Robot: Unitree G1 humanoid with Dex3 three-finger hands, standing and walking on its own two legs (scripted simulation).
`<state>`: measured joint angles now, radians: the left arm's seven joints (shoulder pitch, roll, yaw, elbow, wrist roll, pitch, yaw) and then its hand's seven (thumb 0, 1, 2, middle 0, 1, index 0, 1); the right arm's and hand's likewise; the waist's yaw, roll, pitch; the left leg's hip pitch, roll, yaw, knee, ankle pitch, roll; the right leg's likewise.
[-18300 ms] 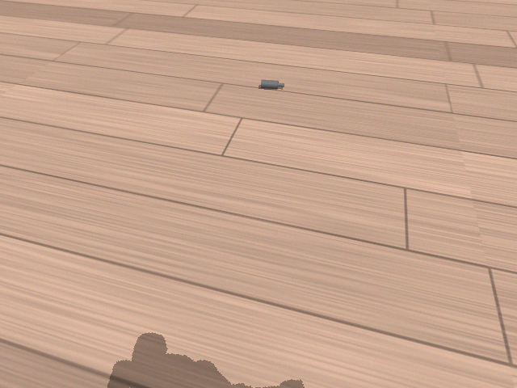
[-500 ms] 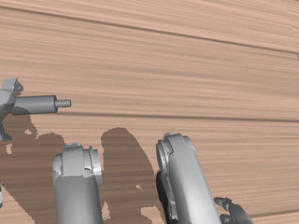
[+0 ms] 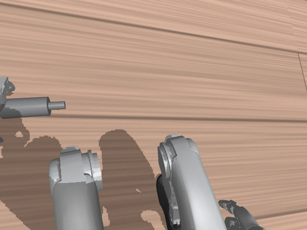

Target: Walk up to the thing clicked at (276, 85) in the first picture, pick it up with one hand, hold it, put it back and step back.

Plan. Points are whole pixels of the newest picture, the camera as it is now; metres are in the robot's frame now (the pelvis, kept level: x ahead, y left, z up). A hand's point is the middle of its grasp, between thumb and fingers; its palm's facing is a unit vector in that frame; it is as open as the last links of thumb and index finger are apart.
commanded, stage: rise first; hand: left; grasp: from above
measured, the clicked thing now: (35, 106) +0.46 +0.31 -0.29
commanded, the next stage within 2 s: approach in 0.82 s
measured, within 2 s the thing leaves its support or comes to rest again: neither
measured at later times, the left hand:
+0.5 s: hand out of the picture +0.41 +0.38 -0.17, palm faces -0.46 -0.09 -0.88, open 14.1 cm
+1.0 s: hand out of the picture +0.41 +0.37 -0.16, palm faces -0.46 -0.07 -0.89, open 14.0 cm
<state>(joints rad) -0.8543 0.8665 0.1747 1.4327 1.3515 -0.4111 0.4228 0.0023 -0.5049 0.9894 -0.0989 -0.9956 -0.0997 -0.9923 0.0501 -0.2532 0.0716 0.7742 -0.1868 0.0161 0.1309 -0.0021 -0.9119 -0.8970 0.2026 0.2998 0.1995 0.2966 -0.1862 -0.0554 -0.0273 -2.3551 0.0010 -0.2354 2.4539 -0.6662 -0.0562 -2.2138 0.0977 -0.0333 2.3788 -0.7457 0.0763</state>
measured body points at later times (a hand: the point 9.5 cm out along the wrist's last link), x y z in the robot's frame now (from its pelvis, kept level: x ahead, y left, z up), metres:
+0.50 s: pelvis +0.00 +0.01 +0.00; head +0.23 +0.11 +0.37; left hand +0.43 +0.38 -0.12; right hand +0.09 -0.26 -0.10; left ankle +0.07 +0.14 -0.28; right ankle +0.09 -0.14 -0.28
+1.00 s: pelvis -0.01 +0.01 +0.00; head +0.21 +0.12 +0.38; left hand +0.43 +0.37 -0.11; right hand +0.09 -0.26 -0.09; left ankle +0.07 +0.14 -0.28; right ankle +0.09 -0.14 -0.28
